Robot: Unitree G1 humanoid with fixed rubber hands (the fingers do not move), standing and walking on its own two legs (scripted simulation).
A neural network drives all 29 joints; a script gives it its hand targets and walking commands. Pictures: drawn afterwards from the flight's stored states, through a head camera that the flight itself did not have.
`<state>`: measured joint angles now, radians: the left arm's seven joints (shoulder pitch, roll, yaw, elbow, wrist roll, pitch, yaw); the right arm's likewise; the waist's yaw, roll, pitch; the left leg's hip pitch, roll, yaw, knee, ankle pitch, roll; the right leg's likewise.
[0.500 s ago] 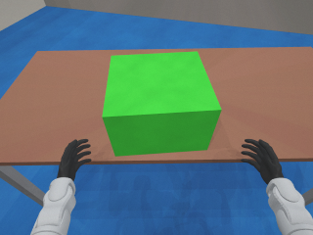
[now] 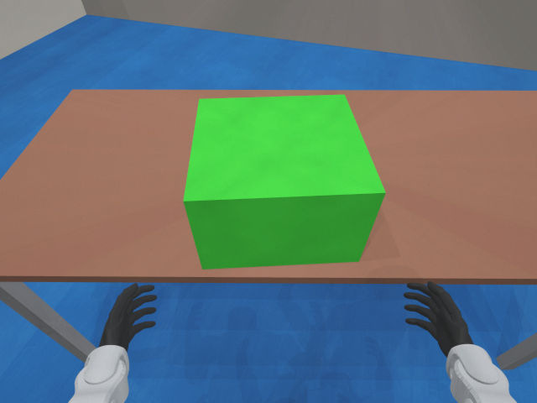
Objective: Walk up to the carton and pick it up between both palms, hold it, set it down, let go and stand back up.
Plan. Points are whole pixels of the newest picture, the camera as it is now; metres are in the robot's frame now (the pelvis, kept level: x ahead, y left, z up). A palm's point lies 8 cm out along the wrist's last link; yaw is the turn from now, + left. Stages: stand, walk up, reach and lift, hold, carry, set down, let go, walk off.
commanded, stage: set down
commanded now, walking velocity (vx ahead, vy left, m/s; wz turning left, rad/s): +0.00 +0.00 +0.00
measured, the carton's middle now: (276, 177) +0.53 +0.01 +0.01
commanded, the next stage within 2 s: let go in 0.56 s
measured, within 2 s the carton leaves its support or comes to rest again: neither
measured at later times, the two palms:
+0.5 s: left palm (128, 375) +0.18 +0.24 -0.07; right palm (431, 375) +0.18 -0.22 -0.07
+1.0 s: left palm (136, 381) +0.17 +0.22 -0.08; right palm (441, 396) +0.16 -0.23 -0.07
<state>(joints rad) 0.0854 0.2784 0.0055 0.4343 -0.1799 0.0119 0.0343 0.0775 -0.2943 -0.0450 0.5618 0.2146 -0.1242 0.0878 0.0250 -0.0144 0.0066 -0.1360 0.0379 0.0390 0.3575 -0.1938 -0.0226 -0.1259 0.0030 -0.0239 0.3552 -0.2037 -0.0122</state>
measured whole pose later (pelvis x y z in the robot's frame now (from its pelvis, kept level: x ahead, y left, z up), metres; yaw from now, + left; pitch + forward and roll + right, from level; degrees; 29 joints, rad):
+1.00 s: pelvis +0.00 +0.00 +0.00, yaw -1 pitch -5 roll +0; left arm 0.16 0.21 0.00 0.52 0.00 0.13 -0.01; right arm 0.15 -0.18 -0.04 0.75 0.00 -0.19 0.01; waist 0.01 -0.02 0.07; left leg -0.06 0.05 0.06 0.37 -0.22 -0.03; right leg -0.06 0.01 0.00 0.36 -0.21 -0.01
